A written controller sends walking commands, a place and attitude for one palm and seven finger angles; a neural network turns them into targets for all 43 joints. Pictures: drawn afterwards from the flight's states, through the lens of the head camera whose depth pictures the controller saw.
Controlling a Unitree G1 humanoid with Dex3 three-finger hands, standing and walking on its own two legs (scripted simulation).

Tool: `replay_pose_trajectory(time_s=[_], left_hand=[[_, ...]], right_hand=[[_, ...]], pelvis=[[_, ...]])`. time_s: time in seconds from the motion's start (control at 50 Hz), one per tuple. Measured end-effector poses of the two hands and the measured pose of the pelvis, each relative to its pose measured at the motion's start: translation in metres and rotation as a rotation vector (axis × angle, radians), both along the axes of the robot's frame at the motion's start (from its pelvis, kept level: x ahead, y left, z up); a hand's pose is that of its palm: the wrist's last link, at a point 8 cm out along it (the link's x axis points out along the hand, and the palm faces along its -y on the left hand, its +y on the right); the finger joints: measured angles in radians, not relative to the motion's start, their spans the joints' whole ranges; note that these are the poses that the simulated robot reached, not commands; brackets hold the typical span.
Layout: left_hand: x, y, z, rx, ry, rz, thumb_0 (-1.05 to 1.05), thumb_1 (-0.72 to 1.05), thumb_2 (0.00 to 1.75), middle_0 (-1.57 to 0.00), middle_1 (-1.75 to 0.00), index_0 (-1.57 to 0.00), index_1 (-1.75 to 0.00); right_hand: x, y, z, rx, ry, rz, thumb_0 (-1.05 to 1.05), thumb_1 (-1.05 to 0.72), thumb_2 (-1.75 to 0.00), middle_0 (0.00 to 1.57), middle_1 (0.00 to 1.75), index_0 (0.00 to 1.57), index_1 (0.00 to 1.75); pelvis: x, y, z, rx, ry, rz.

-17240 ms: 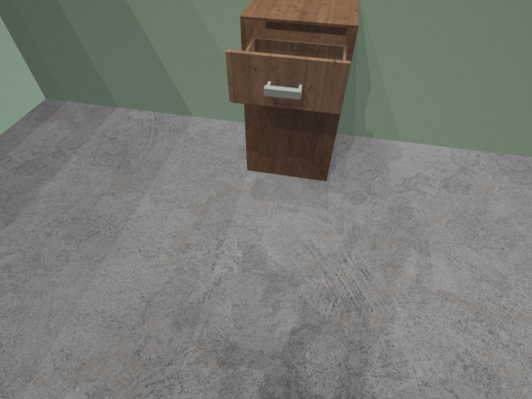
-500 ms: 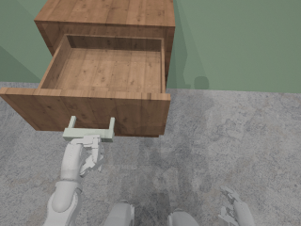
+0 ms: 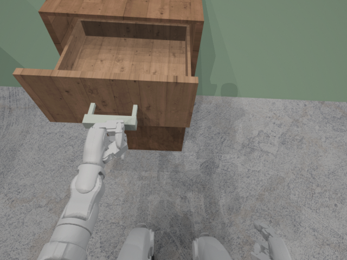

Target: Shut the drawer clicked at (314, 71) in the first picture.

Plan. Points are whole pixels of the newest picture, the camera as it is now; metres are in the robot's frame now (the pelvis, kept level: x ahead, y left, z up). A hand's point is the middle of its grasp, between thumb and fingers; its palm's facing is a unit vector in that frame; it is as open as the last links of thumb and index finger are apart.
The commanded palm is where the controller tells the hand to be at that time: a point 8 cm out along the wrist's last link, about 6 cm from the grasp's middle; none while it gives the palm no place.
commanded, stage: push the drawer shut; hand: left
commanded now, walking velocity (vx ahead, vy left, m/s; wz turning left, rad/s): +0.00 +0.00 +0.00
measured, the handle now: (112, 115) +0.44 +0.16 +0.04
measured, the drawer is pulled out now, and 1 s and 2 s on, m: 0.23 0.11 0.00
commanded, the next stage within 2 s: none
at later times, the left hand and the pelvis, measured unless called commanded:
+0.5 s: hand (129, 123) +0.42 +0.12 +0.04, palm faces -0.02 -1.00 -0.05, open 2.9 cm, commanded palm +0.41 +0.17 +0.04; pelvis +0.00 +0.00 +0.00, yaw -1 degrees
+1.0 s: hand (131, 103) +0.48 +0.12 +0.04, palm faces -0.01 -1.00 -0.04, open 3.0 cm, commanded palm +0.47 +0.16 +0.04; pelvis +0.00 +0.00 -0.01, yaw -2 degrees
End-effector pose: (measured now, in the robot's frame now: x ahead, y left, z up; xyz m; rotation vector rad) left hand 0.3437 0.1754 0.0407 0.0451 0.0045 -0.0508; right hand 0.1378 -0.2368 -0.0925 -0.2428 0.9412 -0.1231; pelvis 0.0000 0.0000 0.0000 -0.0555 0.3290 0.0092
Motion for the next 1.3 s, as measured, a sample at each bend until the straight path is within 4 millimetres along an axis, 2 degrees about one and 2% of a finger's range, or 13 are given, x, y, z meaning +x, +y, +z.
replay_pose_trajectory(time_s=[0.28, 0.72, 1.3], left_hand=[[0.033, -0.003, -0.002, -0.001, -0.021, 0.016, -0.05, 0.88, 0.95, -1.4, -1.6, -1.4, -1.6], [0.084, 0.001, -0.001, 0.001, -0.015, 0.036, -0.05, 0.82, 0.93, -1.4, -1.6, -1.4, -1.6], [0.151, -0.003, 0.003, -0.001, -0.01, 0.048, -0.01, 0.83, 0.94, -1.4, -1.6, -1.4, -1.6]], right_hand=[[-0.038, -0.01, -0.006, -0.015, 0.129, -0.053, 0.0, -0.9, -0.9, 0.2, 0.3, 0.21, 0.3], [-0.062, -0.019, -0.015, -0.018, 0.211, -0.099, 0.0, -0.9, -0.9, 0.2, 0.3, 0.21, 0.3], [-0.132, -0.021, -0.024, -0.035, 0.405, -0.173, 0.0, -0.9, -0.9, 0.2, 0.3, 0.21, 0.3]], pelvis=[[0.004, 0.004, 0.002, 0.006, 0.015, -0.016], [0.003, -0.002, -0.002, 0.008, 0.049, -0.025], [-0.001, 0.0, -0.013, -0.005, 0.114, -0.034]])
